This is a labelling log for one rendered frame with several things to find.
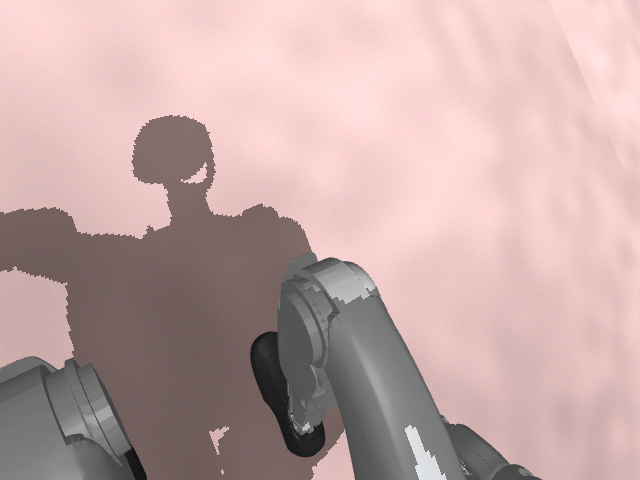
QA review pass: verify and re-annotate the right robot hand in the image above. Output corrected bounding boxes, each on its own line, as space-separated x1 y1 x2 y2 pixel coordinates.
441 415 511 480

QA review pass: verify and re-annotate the right robot arm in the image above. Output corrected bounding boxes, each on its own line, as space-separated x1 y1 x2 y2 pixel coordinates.
492 464 542 480

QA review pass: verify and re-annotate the left robot foot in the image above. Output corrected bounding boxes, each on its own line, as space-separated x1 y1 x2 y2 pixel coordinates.
124 443 147 480

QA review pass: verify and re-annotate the right robot foot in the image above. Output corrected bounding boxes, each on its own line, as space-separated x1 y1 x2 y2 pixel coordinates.
250 332 325 457

